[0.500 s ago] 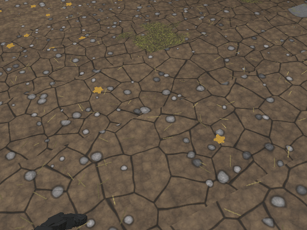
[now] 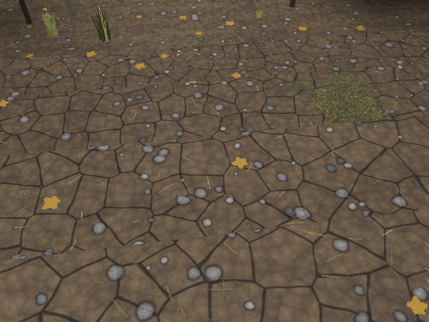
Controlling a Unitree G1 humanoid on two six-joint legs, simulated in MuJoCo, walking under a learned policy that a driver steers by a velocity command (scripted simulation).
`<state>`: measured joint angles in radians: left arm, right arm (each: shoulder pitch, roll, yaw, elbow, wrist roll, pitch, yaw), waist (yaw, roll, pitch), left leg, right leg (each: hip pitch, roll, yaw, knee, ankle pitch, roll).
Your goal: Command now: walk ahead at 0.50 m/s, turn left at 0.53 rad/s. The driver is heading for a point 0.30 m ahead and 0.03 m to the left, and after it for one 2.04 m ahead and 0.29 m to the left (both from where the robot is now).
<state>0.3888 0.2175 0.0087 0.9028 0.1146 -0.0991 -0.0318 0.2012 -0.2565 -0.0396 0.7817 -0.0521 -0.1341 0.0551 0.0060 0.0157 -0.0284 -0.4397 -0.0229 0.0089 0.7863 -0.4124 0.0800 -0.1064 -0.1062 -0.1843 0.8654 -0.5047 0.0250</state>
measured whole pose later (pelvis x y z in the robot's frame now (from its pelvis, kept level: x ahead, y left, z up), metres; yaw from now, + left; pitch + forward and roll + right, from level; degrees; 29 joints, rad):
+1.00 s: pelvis +0.30 -0.01 -0.15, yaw +19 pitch +2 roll -1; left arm 0.27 0.22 0.08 0.84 0.03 -0.06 0.02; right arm 0.21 -0.23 -0.06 0.77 -0.02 -0.09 -0.01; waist 0.01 0.01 -0.03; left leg -0.35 0.09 0.11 0.60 -0.28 0.03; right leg -0.36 -0.03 -0.09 0.74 -0.42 -0.02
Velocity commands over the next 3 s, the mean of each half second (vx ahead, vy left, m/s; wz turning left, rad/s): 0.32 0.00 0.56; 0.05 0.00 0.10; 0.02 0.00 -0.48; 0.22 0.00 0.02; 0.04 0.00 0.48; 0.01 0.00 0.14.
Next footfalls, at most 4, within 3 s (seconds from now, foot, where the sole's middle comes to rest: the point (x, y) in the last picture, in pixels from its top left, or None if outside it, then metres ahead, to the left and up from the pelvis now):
0.40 right None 0.37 -0.12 -0.92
0.76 left None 0.31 0.13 -0.92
1.20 right None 0.41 -0.13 -0.92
1.92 left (195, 310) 0.63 0.10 -0.92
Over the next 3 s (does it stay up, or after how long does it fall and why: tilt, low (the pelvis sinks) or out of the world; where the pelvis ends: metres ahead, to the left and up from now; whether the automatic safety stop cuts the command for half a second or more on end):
stays up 0.62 -0.03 -0.14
